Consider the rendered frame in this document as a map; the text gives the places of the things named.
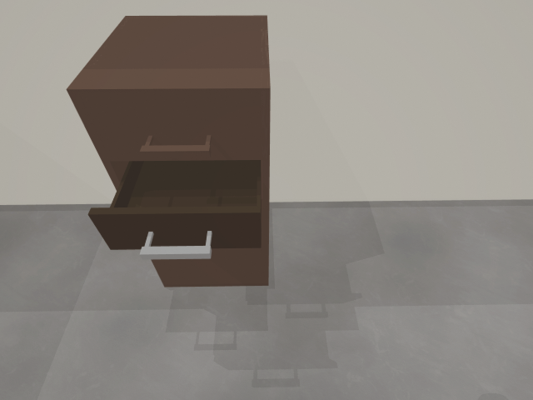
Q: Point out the drawer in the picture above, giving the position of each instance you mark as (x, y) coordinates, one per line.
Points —
(179, 201)

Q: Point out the cabinet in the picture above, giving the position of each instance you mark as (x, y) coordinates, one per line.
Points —
(184, 80)

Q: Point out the handle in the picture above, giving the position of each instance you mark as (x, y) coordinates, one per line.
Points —
(176, 151)
(176, 252)

